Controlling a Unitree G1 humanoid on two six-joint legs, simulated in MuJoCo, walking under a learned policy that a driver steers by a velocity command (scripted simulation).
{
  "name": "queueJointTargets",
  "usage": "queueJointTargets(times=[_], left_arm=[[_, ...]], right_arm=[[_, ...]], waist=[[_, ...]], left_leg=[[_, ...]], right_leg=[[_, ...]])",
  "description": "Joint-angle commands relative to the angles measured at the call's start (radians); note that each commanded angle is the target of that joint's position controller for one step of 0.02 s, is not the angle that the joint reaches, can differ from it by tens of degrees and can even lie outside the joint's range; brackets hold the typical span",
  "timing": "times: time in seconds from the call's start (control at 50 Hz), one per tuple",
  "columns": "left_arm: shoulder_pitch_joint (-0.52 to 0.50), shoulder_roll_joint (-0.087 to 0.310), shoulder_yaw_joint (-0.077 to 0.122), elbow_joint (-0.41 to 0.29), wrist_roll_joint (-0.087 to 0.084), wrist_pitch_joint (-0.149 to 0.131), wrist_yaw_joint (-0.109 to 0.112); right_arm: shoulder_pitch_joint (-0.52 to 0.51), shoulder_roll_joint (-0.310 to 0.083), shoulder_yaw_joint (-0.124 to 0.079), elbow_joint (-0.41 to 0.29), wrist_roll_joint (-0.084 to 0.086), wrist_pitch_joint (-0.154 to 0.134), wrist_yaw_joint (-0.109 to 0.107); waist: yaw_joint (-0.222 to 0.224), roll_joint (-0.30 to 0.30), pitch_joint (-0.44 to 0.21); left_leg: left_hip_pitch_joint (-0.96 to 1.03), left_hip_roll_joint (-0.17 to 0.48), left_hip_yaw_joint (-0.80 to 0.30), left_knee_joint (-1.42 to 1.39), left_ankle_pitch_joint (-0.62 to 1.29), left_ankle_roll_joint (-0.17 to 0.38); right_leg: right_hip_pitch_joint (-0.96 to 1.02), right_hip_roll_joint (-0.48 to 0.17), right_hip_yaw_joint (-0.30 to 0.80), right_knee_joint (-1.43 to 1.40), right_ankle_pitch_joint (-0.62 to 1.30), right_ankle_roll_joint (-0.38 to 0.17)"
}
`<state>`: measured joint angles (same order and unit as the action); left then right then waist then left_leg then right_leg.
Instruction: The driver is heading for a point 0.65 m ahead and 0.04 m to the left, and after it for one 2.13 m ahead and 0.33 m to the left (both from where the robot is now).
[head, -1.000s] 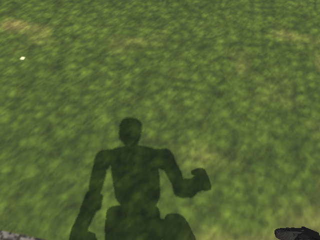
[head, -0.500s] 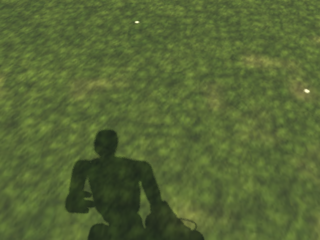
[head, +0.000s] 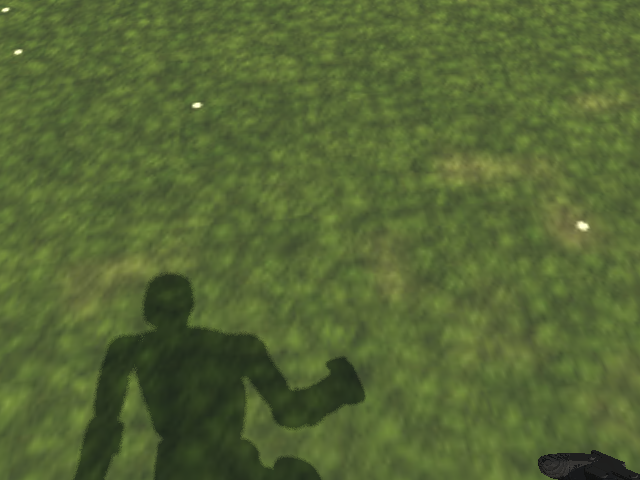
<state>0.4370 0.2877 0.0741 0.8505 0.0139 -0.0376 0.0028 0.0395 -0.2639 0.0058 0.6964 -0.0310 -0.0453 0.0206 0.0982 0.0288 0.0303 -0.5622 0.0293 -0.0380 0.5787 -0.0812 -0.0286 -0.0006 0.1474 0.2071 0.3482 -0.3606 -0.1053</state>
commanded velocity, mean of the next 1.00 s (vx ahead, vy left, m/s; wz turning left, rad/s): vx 0.43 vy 0.00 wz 0.04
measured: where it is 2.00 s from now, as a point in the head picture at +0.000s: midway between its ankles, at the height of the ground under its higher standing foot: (406, 457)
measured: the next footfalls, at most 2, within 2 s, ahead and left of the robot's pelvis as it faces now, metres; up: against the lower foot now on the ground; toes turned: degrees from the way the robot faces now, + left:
left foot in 0.04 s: +0.19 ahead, +0.12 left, +0.00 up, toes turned -4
right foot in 0.52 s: +0.40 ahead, -0.13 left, +0.00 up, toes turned -10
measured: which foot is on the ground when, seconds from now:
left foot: up 0.00-0.02, down 0.04-0.52, up 0.54-0.98, down 1.00-1.00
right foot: down 0.00-0.06, up 0.08-0.50, down 0.52-0.98, up 1.00-1.00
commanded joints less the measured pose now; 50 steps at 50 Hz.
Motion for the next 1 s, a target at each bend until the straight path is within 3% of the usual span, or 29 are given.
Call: queueJointTargets(times=[0.02, 0.04, 0.06, 0.08, 0.1, 0.12, 0.14, 0.16, 0.22, 0.3, 0.36, 0.42, 0.46, 0.48, 0.5, 0.52, 0.54, 0.56, 0.58, 0.6, 0.62, 0.66, 0.7, 0.76, 0.86, 0.92, 0.96, 0.98, 1.0], left_arm=[[-0.067, 0.186, 0.042, -0.071, 0.002, -0.018, 0.003], [-0.067, 0.151, 0.031, -0.079, -0.01, -0.027, -0.008], [-0.019, 0.06, 0.008, -0.116, -0.04, -0.033, -0.009], [0.044, 0.085, 0.006, -0.129, -0.017, -0.027, -0.009], [0.023, 0.123, 0.011, -0.087, 0.008, -0.012, -0.004], [-0.041, 0.112, 0.007, -0.085, 0.016, -0.009, -0.015], [-0.067, 0.088, 0.002, -0.091, 0.016, -0.006, -0.022], [-0.084, 0.079, 0.0, -0.097, 0.027, 0.0, -0.03], [-0.09, 0.063, -0.007, -0.097, 0.029, 0.015, -0.041], [-0.24, 0.044, -0.025, -0.147, 0.03, 0.012, -0.053], [-0.356, 0.014, -0.048, -0.178, 0.025, 0.004, -0.063], [-0.419, 0.025, -0.052, -0.195, 0.019, -0.001, -0.058], [-0.425, 0.038, -0.049, -0.201, 0.021, -0.006, -0.048], [-0.387, 0.043, -0.045, -0.191, 0.024, -0.011, -0.042], [-0.286, 0.053, -0.037, -0.156, 0.032, -0.021, -0.034], [-0.129, 0.097, -0.018, -0.104, 0.048, -0.033, -0.021], [0.027, 0.197, 0.007, -0.092, 0.069, -0.039, -0.003], [0.034, 0.252, 0.023, -0.087, 0.042, -0.025, 0.001], [-0.032, 0.175, 0.007, -0.088, 0.019, -0.019, 0.0], [-0.111, 0.109, -0.011, -0.094, 0.013, -0.025, -0.002], [-0.155, 0.064, -0.022, -0.094, 0.013, -0.032, -0.005], [-0.175, 0.032, -0.03, -0.081, 0.01, -0.047, 0.0], [-0.152, 0.043, -0.024, -0.061, 0.006, -0.065, 0.001], [-0.134, 0.046, -0.02, -0.039, -0.001, -0.072, 0.011], [-0.124, 0.058, -0.017, -0.012, -0.005, -0.056, 0.023], [-0.111, 0.091, -0.003, 0.003, -0.008, -0.041, 0.033], [-0.126, 0.111, 0.007, 0.0, -0.01, -0.025, 0.041], [-0.14, 0.115, 0.01, -0.006, -0.012, -0.015, 0.04], [-0.104, 0.109, 0.008, -0.019, -0.01, -0.011, 0.035]], right_arm=[[0.15, -0.151, -0.05, -0.02, 0.004, -0.033, -0.019], [0.285, -0.201, -0.066, 0.001, -0.012, -0.046, -0.034], [0.394, -0.285, -0.088, -0.007, -0.034, -0.042, -0.05], [0.346, -0.3, -0.097, 0.003, -0.019, -0.025, -0.045], [0.277, -0.197, -0.08, -0.011, -0.011, -0.017, -0.039], [0.238, -0.126, -0.064, -0.01, -0.004, -0.019, -0.032], [0.215, -0.097, -0.055, -0.002, -0.006, -0.022, -0.029], [0.227, -0.091, -0.052, 0.018, -0.005, -0.03, -0.029], [0.275, -0.104, -0.058, 0.061, 0.009, -0.059, -0.014], [0.301, -0.113, -0.063, 0.098, 0.016, -0.062, -0.009], [0.331, -0.117, -0.066, 0.126, 0.02, -0.056, -0.004], [0.391, -0.143, -0.073, 0.161, 0.02, -0.049, -0.003], [0.41, -0.155, -0.077, 0.181, 0.019, -0.04, -0.006], [0.409, -0.161, -0.077, 0.188, 0.019, -0.035, -0.008], [0.405, -0.161, -0.076, 0.195, 0.023, -0.031, -0.009], [0.409, -0.136, -0.067, 0.192, 0.026, -0.032, -0.01], [0.408, -0.058, -0.045, 0.136, 0.041, -0.037, -0.006], [0.471, -0.049, -0.049, 0.132, 0.039, -0.029, -0.015], [0.407, -0.124, -0.072, 0.15, 0.02, -0.014, -0.022], [0.372, -0.101, -0.07, 0.145, 0.023, -0.015, -0.014], [0.362, -0.08, -0.069, 0.155, 0.025, -0.009, -0.01], [0.382, -0.06, -0.071, 0.176, 0.004, 0.015, 0.003], [0.351, -0.042, -0.074, 0.164, 0.004, 0.028, 0.014], [0.276, -0.022, -0.075, 0.134, -0.001, 0.037, 0.018], [0.126, 0.014, -0.052, 0.075, 0.0, 0.035, 0.034], [0.142, -0.018, -0.06, 0.061, -0.012, 0.035, 0.035], [0.227, -0.049, -0.074, 0.076, -0.019, 0.027, 0.027], [0.317, -0.067, -0.085, 0.102, -0.026, 0.014, 0.018], [0.383, -0.148, -0.107, 0.109, -0.029, 0.0, 0.001]], waist=[[-0.142, -0.085, -0.085], [-0.204, -0.009, -0.187], [-0.218, 0.152, -0.329], [-0.146, 0.297, -0.352], [-0.126, 0.11, -0.199], [-0.131, 0.01, -0.098], [-0.114, 0.016, -0.049], [-0.106, 0.061, -0.023], [-0.09, 0.079, -0.034], [-0.101, 0.066, 0.005], [-0.125, 0.07, 0.018], [-0.146, 0.073, 0.021], [-0.141, 0.067, 0.027], [-0.117, 0.062, 0.016], [-0.065, 0.03, -0.027], [-0.006, -0.019, -0.128], [0.048, -0.179, -0.28], [0.016, -0.293, -0.32], [-0.002, -0.144, -0.189], [-0.038, -0.125, -0.081], [-0.063, -0.119, -0.038], [-0.101, -0.141, -0.005], [-0.115, -0.117, -0.003], [-0.128, -0.099, 0.024], [-0.096, -0.134, 0.025], [-0.105, -0.137, -0.009], [-0.137, -0.127, -0.059], [-0.181, -0.081, -0.112], [-0.209, 0.037, -0.18]], left_leg=[[0.343, -0.058, 0.02, -0.109, -0.062, 0.048], [0.563, 0.052, -0.079, -0.146, -0.125, 0.089], [0.818, 0.324, -0.422, -0.204, -0.332, 0.157], [0.823, 0.418, -0.763, -0.301, -0.362, 0.241], [0.692, 0.381, -0.657, -0.299, -0.44, 0.241], [0.57, 0.322, -0.505, -0.318, -0.384, 0.229], [0.491, 0.27, -0.387, -0.347, -0.28, 0.204], [0.447, 0.236, -0.307, -0.362, -0.173, 0.196], [0.431, 0.206, -0.187, -0.378, 0.069, 0.209], [0.438, 0.189, -0.082, -0.437, 0.093, 0.22], [0.409, 0.154, -0.005, -0.441, 0.133, 0.202], [0.451, 0.182, -0.007, -0.411, 0.184, 0.191], [0.489, 0.206, -0.027, -0.364, 0.252, 0.186], [0.499, 0.205, -0.03, -0.305, 0.336, 0.179], [0.485, 0.173, -0.003, -0.174, 0.435, 0.163], [0.395, 0.12, 0.03, 0.022, 0.382, 0.142], [0.156, 0.034, 0.086, 0.347, 0.017, 0.104], [-0.043, -0.079, 0.063, 0.556, -0.467, 0.099], [-0.091, -0.018, -0.021, 0.618, -0.404, 0.112], [-0.087, 0.017, -0.026, 0.589, -0.318, 0.114], [-0.053, 0.041, -0.018, 0.549, -0.266, 0.109], [0.001, 0.054, -0.008, 0.527, -0.214, 0.088], [-0.022, 0.051, 0.0, 0.533, -0.162, 0.079], [-0.079, 0.048, 0.028, 0.483, -0.089, 0.054], [0.054, 0.004, 0.129, 0.134, 0.082, 0.063], [0.116, -0.028, 0.152, 0.065, 0.009, 0.105], [0.203, -0.071, 0.157, 0.013, -0.06, 0.146], [0.312, -0.096, 0.152, -0.082, 0.012, 0.169], [0.488, 0.022, 0.0, -0.12, 0.379, 0.214]], right_leg=[[-0.106, -0.217, 0.163, 0.185, 0.719, -0.039], [-0.196, -0.15, 0.104, 0.404, 0.614, -0.012], [-0.423, -0.039, -0.027, 0.697, 0.179, 0.022], [-0.593, -0.007, -0.085, 0.839, -0.193, 0.024], [-0.639, -0.087, -0.073, 0.903, -0.11, 0.02], [-0.622, -0.113, -0.084, 0.875, -0.032, 0.026], [-0.6, -0.138, -0.092, 0.822, 0.003, 0.032], [-0.583, -0.153, -0.095, 0.787, 0.011, 0.04], [-0.564, -0.143, -0.102, 0.744, 0.045, 0.055], [-0.635, -0.174, -0.138, 0.575, 0.171, 0.082], [-0.553, -0.192, -0.22, 0.38, 0.268, 0.088], [-0.49, -0.183, -0.261, 0.28, 0.26, 0.069], [-0.45, -0.171, -0.27, 0.234, 0.211, 0.046], [-0.388, -0.151, -0.275, 0.196, 0.186, 0.035], [-0.25, -0.128, -0.279, 0.123, 0.2, 0.019], [-0.024, -0.168, -0.226, 0.106, 0.191, -0.008], [0.248, -0.462, 0.108, 0.054, 0.05, -0.074], [0.279, -0.62, 0.414, -0.07, 0.038, -0.144], [0.166, -0.563, 0.317, -0.073, -0.004, -0.126], [0.049, -0.511, 0.178, -0.106, 0.051, -0.099], [-0.028, -0.462, 0.073, -0.144, 0.12, -0.065], [-0.109, -0.408, -0.06, -0.181, 0.241, -0.033], [-0.107, -0.403, -0.131, -0.196, 0.36, -0.037], [-0.097, -0.402, -0.26, -0.156, 0.731, -0.047], [-0.116, -0.355, -0.412, -0.086, 0.826, -0.027], [-0.04, -0.392, -0.414, 0.034, 0.939, -0.014], [-0.013, -0.395, -0.415, 0.218, 0.998, -0.001], [-0.036, -0.368, -0.428, 0.399, 0.898, 0.024], [-0.181, -0.308, -0.438, 0.667, 0.566, 0.073]])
